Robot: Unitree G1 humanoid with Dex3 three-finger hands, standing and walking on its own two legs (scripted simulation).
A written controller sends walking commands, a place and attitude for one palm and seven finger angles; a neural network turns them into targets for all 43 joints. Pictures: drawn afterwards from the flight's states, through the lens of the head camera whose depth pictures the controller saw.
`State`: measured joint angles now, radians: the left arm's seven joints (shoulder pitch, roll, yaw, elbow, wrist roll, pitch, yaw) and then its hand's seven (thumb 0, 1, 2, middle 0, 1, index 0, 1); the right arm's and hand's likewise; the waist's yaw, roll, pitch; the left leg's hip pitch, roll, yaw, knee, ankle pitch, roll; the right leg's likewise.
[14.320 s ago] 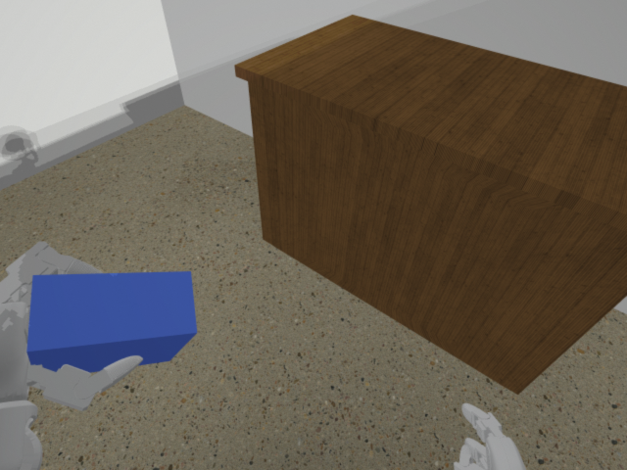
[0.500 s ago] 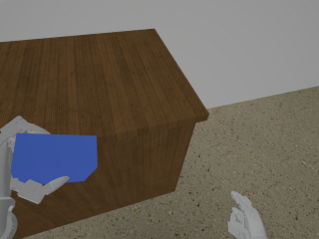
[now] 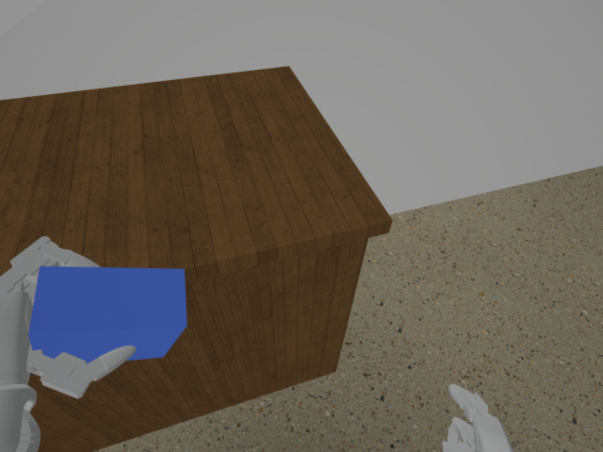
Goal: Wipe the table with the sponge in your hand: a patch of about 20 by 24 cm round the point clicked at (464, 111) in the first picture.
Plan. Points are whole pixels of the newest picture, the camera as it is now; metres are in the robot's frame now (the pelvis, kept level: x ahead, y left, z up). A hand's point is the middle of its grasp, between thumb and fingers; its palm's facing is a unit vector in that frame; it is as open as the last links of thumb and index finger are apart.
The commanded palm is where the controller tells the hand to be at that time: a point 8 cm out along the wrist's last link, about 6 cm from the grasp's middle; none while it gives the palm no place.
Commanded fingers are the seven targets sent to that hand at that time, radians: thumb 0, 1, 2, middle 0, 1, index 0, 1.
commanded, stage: shuffle to correct the standing spot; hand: left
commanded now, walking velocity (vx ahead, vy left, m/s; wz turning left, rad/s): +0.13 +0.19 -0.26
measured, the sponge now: (133, 317) +0.22 +0.21 +0.12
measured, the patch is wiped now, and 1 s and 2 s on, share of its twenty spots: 0.00 0.00 0.00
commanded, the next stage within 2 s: come to a stop and stand still in 0.86 s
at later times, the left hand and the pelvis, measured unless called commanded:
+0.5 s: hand (76, 263) +0.27 +0.28 +0.15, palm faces +0.35 -0.83 -0.44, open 10.5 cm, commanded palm +0.22 +0.31 +0.18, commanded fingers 0.00 0.10 1.30 -1.20 -1.60 -1.20 -1.60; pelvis +0.04 +0.04 -0.02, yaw -3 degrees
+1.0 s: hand (20, 232) +0.30 +0.36 +0.16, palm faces +0.37 -0.81 -0.45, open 10.5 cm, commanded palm +0.24 +0.40 +0.18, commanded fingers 0.00 0.10 1.30 -1.20 -1.60 -1.20 -1.60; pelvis +0.07 +0.12 -0.02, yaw -1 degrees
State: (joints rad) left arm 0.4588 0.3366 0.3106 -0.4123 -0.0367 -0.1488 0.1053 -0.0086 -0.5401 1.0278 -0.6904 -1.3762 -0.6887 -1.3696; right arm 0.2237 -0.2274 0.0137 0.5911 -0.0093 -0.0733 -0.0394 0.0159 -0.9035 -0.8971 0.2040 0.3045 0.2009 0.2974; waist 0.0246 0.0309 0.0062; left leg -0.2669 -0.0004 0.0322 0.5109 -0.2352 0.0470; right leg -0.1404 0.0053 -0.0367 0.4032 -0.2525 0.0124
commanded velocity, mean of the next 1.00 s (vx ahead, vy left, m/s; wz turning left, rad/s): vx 0.08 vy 0.16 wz -0.03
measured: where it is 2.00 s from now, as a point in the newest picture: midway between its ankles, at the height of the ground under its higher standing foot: outside the picture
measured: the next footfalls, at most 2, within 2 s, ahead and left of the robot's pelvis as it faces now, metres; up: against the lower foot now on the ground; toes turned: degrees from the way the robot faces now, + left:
left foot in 0.42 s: +0.12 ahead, +0.14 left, +0.00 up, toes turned -1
right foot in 0.64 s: +0.10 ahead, -0.04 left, +0.00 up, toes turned -7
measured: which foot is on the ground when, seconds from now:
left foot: down 0.00-0.30, up 0.32-0.40, down 0.42-0.64, up 0.66-0.92, down 0.94-1.00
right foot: down 0.00-0.42, up 0.44-0.62, down 0.64-0.96, up 0.98-1.00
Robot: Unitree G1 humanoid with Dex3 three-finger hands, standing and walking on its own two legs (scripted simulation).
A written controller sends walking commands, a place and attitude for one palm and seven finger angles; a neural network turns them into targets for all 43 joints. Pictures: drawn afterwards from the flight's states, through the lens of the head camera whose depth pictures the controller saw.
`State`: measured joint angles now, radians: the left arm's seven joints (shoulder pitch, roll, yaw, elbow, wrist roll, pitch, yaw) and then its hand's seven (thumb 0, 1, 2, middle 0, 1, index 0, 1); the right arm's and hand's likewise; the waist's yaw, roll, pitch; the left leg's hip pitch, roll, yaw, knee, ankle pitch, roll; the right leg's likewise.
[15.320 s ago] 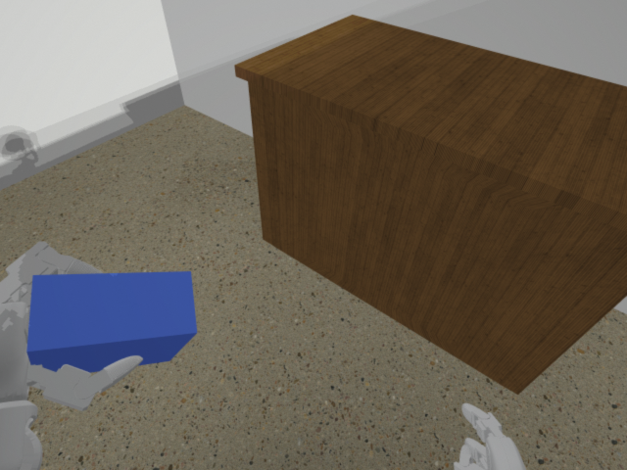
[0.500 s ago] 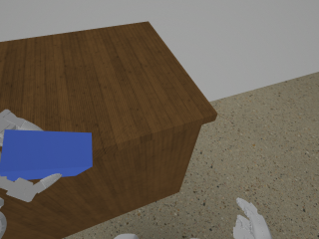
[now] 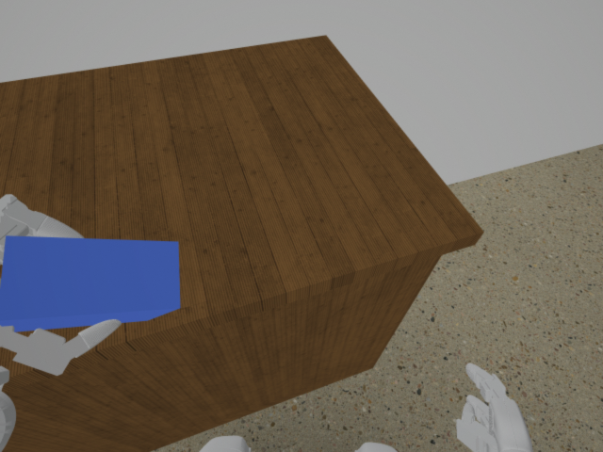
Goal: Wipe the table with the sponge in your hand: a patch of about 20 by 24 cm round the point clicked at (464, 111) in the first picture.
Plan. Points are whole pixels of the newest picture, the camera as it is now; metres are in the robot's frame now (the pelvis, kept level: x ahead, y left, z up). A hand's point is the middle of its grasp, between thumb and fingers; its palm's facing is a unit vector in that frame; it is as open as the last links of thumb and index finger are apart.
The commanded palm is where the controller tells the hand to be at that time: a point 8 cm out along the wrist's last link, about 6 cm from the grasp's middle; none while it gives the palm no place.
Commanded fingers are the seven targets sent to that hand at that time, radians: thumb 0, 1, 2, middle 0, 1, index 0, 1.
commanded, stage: come to a stop and stand still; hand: left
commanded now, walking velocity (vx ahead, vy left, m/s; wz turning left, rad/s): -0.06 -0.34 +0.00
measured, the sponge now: (117, 286) +0.24 +0.20 +0.15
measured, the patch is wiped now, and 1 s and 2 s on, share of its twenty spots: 0.00 0.00 0.00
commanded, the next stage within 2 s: look again from close up in 1.04 s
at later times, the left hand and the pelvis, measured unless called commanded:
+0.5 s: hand (11, 274) +0.23 +0.28 +0.18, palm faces +0.40 -0.84 -0.37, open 10.5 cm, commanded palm +0.16 +0.32 +0.20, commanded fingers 0.00 0.10 1.30 -1.20 -1.60 -1.20 -1.60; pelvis +0.01 +0.03 +0.02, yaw +1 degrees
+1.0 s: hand (28, 303) +0.21 +0.27 +0.16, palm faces +0.25 -0.90 -0.35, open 10.5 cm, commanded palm +0.16 +0.32 +0.20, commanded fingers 0.00 0.10 1.30 -1.20 -1.60 -1.20 -1.60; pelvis -0.01 +0.05 +0.02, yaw -1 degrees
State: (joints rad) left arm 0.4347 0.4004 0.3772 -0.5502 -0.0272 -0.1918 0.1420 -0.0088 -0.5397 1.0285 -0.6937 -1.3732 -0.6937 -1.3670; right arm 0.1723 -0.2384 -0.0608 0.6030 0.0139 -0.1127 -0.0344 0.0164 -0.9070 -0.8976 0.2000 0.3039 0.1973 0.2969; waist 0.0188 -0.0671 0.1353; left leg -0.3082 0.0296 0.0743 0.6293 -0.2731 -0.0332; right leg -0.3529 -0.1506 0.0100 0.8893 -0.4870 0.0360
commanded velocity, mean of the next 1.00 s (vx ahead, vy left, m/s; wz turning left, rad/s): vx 0.00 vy -0.04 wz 0.00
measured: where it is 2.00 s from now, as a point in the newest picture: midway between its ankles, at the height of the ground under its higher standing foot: outside the picture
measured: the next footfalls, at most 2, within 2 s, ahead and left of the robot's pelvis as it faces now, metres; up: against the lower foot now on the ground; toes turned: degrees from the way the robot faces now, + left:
right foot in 0.12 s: +0.05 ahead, -0.07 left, +0.00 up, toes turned -2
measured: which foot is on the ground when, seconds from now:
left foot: down 0.00-1.00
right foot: up 0.00-0.10, down 0.12-1.00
